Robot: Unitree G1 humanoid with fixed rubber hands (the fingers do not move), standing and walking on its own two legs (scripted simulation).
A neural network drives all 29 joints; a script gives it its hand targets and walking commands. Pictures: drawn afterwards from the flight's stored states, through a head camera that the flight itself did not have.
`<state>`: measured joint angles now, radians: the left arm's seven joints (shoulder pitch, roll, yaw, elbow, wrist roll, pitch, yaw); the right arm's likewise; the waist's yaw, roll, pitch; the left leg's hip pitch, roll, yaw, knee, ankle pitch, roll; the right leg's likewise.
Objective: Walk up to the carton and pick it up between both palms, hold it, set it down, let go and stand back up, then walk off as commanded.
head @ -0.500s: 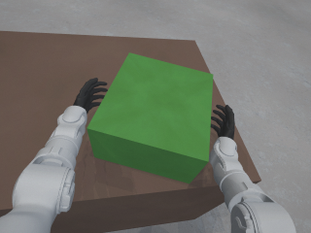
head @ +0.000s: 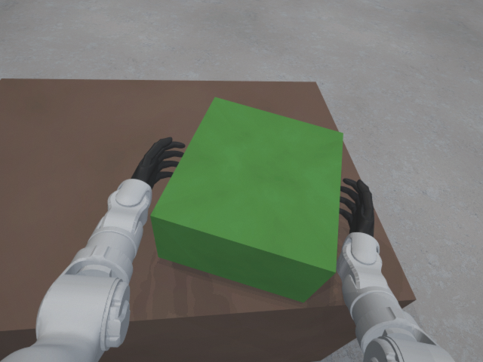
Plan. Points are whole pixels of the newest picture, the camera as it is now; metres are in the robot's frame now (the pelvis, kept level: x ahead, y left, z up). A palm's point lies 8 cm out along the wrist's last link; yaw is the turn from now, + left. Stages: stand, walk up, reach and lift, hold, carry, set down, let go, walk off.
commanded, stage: reach and lift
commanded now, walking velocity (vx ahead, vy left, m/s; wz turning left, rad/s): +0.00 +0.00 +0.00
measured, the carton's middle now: (255, 191) +0.46 -0.04 +0.00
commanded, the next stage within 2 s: none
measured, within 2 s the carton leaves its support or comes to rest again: neither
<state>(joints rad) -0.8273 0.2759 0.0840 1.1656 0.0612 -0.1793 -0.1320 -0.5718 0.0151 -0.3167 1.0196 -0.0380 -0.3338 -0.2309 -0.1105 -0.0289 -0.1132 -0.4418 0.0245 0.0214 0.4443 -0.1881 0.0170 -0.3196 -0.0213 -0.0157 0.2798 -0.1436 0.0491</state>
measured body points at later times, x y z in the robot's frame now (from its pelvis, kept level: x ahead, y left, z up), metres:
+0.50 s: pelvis +0.00 -0.01 +0.01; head -0.01 +0.02 +0.46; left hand +0.41 +0.16 +0.10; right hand +0.35 -0.22 +0.09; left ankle +0.01 +0.10 -0.74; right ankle -0.02 -0.16 -0.74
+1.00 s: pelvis +0.00 -0.02 +0.01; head -0.02 +0.00 +0.46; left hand +0.37 +0.15 +0.13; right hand +0.34 -0.23 +0.12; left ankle +0.01 +0.10 -0.74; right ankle -0.02 -0.16 -0.74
